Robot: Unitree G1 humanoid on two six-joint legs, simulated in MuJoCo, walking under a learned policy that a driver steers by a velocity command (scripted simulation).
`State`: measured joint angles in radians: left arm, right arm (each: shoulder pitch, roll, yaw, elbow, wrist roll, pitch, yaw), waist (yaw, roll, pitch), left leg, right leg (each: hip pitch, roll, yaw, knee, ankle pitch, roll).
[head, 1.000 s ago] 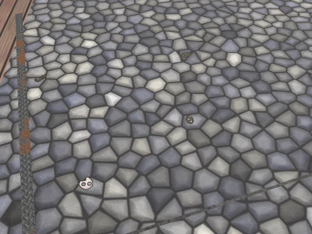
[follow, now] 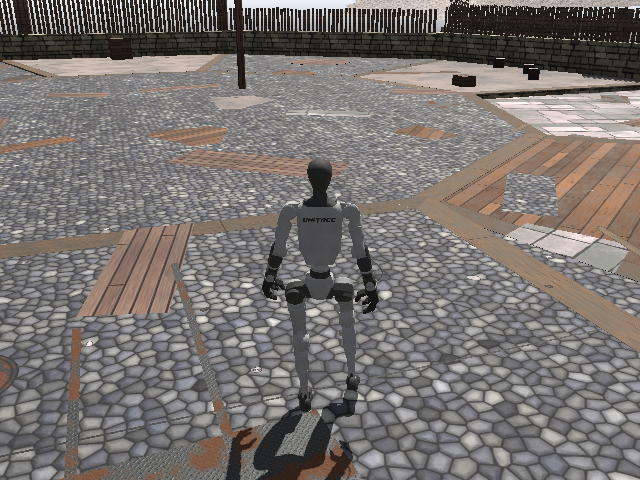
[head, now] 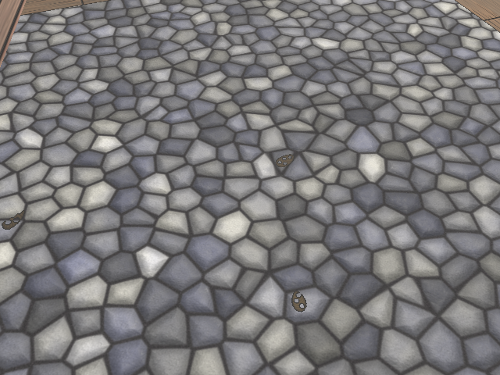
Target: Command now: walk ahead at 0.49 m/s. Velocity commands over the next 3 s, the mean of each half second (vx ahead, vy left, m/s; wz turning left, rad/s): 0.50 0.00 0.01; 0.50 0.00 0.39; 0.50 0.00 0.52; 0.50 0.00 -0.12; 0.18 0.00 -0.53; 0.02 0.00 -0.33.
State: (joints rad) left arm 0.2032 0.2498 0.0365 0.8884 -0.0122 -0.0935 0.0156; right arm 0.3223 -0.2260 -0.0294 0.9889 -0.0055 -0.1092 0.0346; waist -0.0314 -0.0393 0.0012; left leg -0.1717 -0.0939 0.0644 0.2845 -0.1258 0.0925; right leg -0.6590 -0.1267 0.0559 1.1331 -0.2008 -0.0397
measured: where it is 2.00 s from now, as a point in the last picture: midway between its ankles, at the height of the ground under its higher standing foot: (189, 224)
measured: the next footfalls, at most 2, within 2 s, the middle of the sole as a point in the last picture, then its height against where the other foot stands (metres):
right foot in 0.30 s outside the picture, level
left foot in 0.88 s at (222, 335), level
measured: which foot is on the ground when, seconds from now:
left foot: down 0.00-0.32, up 0.34-0.86, down 0.88-1.00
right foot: up 0.00-0.28, down 0.30-0.86, up 0.88-1.00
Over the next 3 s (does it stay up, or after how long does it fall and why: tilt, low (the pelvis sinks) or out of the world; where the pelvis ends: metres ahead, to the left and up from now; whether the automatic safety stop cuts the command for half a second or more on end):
stays up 1.19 0.29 -0.01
